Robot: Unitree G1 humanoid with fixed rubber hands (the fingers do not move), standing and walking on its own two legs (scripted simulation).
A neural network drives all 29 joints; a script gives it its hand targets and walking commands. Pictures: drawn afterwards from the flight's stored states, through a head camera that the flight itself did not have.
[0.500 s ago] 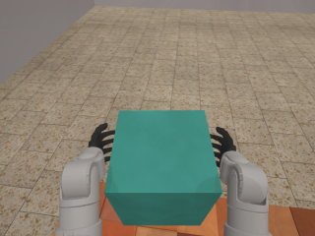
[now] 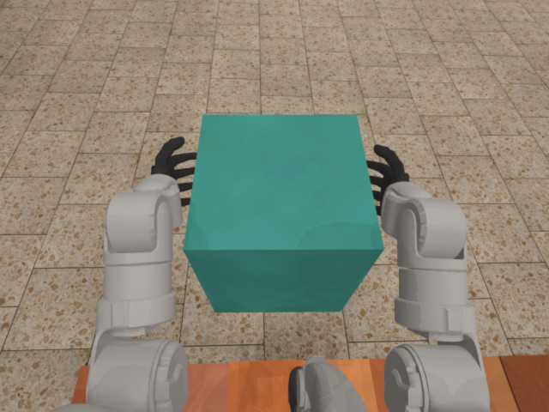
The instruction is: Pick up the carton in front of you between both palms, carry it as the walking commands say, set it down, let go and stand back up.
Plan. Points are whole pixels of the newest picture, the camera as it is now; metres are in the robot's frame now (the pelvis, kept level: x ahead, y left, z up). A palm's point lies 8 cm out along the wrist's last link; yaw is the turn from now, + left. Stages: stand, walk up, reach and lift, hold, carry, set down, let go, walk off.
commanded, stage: carry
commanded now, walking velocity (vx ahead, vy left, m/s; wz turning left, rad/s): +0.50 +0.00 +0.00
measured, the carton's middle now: (278, 223) +0.37 -0.02 +0.02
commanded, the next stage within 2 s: none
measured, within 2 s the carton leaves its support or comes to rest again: neither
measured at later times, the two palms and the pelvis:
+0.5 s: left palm (152, 40) +0.70 +0.18 +0.12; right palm (317, 40) +0.71 -0.12 +0.11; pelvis +0.35 +0.01 -0.01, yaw +0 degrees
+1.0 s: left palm out of the picture +1.04 +0.19 +0.07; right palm out of the picture +1.03 -0.11 +0.07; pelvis +0.68 +0.05 -0.05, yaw +1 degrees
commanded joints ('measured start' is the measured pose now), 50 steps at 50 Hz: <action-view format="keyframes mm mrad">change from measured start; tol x32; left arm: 1 -624 -988 -672 -23 -363 -14 -190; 50 -556 -1006 -706 -7 -366 -5 -194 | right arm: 1 -722 1058 691 -97 445 -4 273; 50 -609 1036 670 -62 412 9 288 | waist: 1 21 133 -442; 6 169 -274 -633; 25 130 -96 -379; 29 53 354 -580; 50 28 173 -450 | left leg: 1 262 189 -129 -62 577 21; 4 110 151 -17 344 792 -58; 7 -500 5 -156 825 -3 -101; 20 -439 47 -63 70 542 -142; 27 275 102 -46 -46 620 -136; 29 655 410 -542 90 864 37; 31 507 379 -632 -75 372 63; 50 436 183 -122 59 1322 -76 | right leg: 1 210 75 -115 -232 153 -5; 7 1036 -271 514 -337 384 -271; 26 675 -55 0 -17 475 -39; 28 243 35 -21 393 -297 13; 30 -54 77 79 649 -319 24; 43 -179 6 -18 235 42 -13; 50 255 129 -182 -311 306 -60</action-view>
